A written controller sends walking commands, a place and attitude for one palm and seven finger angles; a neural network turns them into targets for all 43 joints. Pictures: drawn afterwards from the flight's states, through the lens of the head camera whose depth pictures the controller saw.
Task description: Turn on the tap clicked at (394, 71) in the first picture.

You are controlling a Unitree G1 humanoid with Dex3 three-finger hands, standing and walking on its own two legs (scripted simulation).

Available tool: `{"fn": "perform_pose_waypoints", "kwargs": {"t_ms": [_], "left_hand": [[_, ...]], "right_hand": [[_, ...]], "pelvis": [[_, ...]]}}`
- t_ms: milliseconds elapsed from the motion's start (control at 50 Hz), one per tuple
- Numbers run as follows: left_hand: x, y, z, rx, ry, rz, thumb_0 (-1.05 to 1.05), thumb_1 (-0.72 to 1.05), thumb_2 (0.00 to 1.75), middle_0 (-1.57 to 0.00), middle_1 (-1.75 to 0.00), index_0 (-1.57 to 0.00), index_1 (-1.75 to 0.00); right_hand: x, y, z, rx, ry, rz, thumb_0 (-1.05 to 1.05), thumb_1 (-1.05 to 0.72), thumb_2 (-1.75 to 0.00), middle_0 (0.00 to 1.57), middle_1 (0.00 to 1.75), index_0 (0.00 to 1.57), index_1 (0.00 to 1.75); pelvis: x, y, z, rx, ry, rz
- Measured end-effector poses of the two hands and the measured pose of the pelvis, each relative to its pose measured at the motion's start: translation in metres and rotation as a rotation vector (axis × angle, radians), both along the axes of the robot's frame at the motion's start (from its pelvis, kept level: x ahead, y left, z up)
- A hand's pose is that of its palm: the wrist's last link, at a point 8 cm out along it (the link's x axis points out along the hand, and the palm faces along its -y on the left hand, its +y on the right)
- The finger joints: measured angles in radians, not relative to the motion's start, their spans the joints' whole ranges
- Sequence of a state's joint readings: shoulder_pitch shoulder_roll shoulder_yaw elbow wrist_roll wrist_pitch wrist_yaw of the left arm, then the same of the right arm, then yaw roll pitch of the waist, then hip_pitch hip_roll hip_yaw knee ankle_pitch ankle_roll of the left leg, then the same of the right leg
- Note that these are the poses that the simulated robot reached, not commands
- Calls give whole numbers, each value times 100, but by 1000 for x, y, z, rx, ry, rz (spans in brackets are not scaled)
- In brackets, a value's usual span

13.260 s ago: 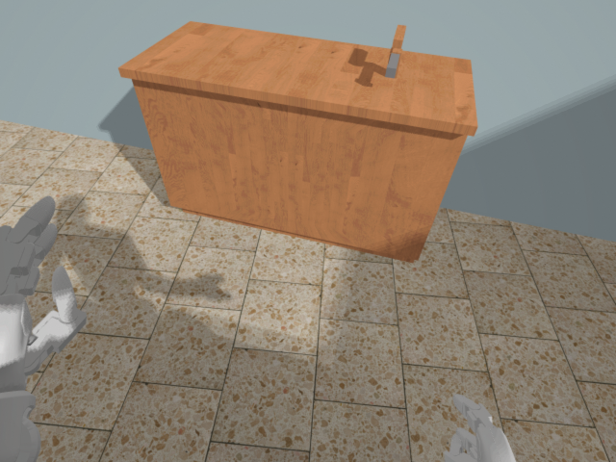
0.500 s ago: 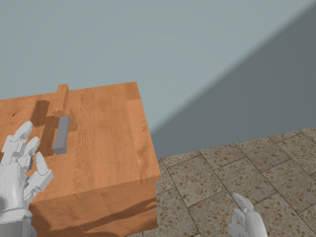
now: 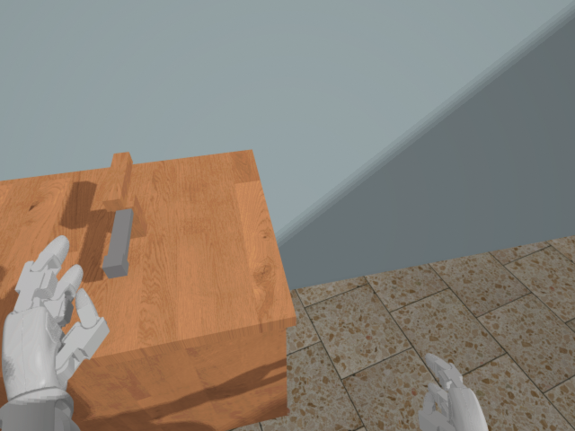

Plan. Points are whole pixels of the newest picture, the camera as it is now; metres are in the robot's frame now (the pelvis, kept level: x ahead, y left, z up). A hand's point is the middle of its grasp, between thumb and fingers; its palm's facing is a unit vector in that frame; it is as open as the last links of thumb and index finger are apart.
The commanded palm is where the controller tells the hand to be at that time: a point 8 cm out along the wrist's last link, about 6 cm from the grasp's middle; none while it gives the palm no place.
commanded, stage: turn the palm inward beside the body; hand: left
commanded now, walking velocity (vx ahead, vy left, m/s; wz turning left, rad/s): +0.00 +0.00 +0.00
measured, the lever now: (115, 265) +0.32 +0.32 +0.04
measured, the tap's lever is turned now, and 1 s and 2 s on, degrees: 0 0 0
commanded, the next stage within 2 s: reach beside the lever's end, fingers flat in 0.44 s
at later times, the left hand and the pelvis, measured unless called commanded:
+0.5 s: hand (120, 321) +0.19 +0.21 +0.13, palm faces +0.51 -0.85 -0.12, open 7.4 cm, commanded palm +0.13 +0.25 +0.14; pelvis +0.01 -0.02 +0.00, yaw +0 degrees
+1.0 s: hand (116, 317) +0.21 +0.23 +0.11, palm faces +0.53 -0.84 -0.13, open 7.4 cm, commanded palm +0.16 +0.28 +0.11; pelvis +0.01 -0.02 +0.00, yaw +0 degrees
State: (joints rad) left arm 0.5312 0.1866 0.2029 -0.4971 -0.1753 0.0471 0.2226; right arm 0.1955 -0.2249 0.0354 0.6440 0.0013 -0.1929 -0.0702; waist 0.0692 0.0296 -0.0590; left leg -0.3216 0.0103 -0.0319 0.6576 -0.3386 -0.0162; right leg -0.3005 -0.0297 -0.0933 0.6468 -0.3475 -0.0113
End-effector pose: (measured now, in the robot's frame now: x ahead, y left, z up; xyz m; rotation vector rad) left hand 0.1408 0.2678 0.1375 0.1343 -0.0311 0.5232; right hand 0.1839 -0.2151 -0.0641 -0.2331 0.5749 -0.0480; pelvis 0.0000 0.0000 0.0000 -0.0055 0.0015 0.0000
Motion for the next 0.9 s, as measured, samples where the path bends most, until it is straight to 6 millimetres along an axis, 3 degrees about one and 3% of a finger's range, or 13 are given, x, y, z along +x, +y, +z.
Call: {"fn": "perform_pose_waypoints", "kwargs": {"t_ms": [560, 900], "left_hand": [[7, -20, 0, -13, 26, 11, 1, 90, 90, -20, -30, -20, -30], [17, -6, -17, -13, 44, 36, 1, 90, 90, -20, -30, -20, -30]], "right_hand": [[9, -19, -2, 15, -7, -9, 1, -90, -90, 20, 30, 20, 30], [8, -27, -9, 0, 33, -38, 1, -90, -90, 20, 30, 20, 30]], "pelvis": [[8, -18, 2, 8, -4, 6], [14, -17, 0, 10, 17, 4]]}}
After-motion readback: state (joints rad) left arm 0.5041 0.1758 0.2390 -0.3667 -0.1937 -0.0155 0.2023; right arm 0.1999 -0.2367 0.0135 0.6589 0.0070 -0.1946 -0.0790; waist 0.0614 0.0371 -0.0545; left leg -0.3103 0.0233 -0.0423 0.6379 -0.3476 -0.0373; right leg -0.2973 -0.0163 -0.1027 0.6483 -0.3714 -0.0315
